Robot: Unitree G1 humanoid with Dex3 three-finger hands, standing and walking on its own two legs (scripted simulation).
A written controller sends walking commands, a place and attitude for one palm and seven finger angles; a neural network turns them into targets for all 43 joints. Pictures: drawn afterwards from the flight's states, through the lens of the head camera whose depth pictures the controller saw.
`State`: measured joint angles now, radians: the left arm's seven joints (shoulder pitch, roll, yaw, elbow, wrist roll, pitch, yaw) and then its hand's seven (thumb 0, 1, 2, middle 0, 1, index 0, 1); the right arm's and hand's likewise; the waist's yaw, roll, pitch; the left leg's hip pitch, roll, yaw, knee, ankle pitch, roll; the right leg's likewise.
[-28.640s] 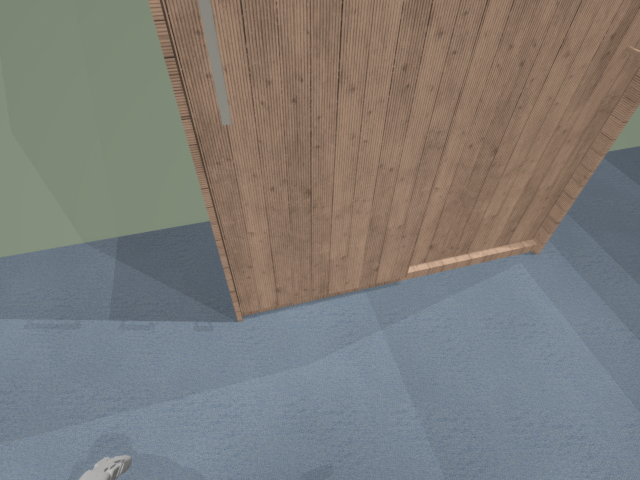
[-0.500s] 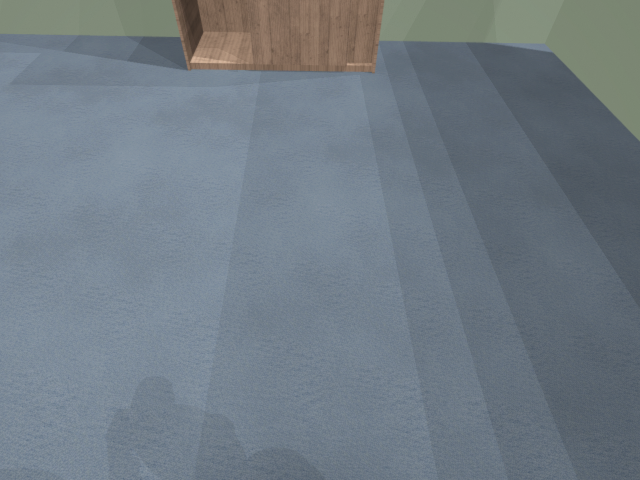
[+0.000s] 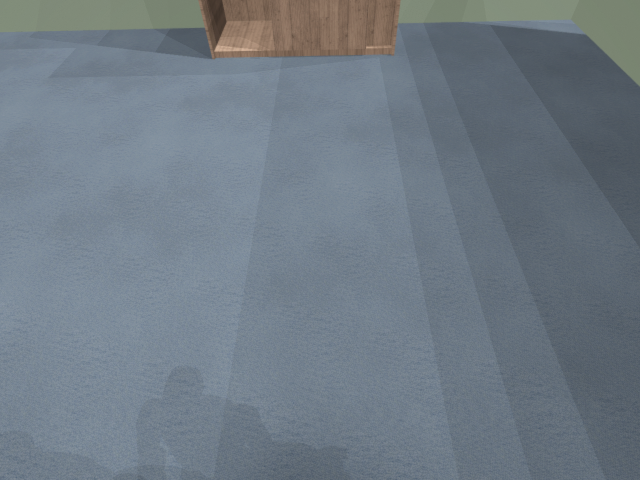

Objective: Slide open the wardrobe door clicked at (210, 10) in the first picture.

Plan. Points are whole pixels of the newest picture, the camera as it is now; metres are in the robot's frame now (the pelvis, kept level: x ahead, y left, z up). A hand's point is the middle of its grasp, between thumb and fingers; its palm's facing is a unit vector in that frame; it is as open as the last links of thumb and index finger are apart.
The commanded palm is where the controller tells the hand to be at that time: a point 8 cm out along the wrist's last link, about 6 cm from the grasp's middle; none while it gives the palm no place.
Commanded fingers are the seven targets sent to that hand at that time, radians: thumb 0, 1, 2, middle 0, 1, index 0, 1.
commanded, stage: relax the arm and regain balance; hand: left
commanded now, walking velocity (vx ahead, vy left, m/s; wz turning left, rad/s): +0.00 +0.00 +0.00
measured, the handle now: out of the picture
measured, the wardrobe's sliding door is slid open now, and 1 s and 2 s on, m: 0.43 0.43 0.43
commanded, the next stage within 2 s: step back with the hand held close in 0.38 s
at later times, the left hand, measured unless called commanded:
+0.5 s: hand out of the picture -0.05 +0.24 -0.17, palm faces -0.03 -0.96 -0.27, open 16.4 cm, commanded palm +0.11 +0.31 +0.18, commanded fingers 0.00 0.90 0.90 -0.20 -0.30 -0.20 -0.30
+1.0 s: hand (0, 436) +0.14 +0.31 +0.09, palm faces +0.34 -0.84 -0.42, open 7.4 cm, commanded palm +0.09 +0.32 +0.18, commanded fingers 0.00 0.90 0.90 -0.20 -0.30 -0.20 -0.30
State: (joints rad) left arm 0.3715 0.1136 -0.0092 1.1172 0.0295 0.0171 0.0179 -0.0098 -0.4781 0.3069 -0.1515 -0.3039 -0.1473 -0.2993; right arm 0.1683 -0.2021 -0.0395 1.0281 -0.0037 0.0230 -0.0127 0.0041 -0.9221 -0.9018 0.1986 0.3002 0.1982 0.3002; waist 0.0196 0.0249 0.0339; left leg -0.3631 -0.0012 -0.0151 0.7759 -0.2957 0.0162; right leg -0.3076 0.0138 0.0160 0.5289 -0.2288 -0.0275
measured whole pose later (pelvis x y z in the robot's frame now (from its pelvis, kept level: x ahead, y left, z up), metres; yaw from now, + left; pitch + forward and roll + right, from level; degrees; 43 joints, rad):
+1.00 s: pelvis -0.05 +0.04 -0.01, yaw +0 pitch -2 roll +0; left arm 0.54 0.38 0.37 -0.25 -0.10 -0.13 0.04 -0.01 0.89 0.89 -0.20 -0.30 -0.20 -0.30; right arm 0.11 -0.20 -0.04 0.53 0.07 -0.07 -0.01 0.00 -0.91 -0.90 0.20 0.30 0.20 0.30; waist 0.00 -0.01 0.03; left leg -0.32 0.03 -0.04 0.59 -0.26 -0.01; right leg -0.34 -0.02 0.04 0.55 -0.17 0.03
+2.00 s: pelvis -0.35 +0.03 -0.01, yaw -2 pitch -2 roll +2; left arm 0.61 0.44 0.43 -0.67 -0.06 -0.21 0.10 0.01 0.88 0.90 -0.22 -0.31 -0.21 -0.30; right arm 0.21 -0.16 0.01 0.64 0.00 -0.09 0.01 0.01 -0.90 -0.90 0.20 0.30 0.20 0.30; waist 0.06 -0.02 0.03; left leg -0.64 -0.05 -0.02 1.01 -0.26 -0.05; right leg -0.26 0.01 -0.04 0.61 -0.33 -0.06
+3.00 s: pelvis -0.41 +0.06 +0.00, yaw +0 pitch +0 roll +0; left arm 0.54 0.42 0.45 -0.52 -0.01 -0.28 0.16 0.01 0.89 0.90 -0.21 -0.31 -0.21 -0.30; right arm 0.23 -0.22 -0.04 0.61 0.00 -0.13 -0.04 0.01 -0.91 -0.90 0.20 0.30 0.20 0.30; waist -0.01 -0.05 0.02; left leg -0.26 -0.02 0.07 0.54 -0.27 0.05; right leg -0.29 -0.02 -0.04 0.63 -0.33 0.02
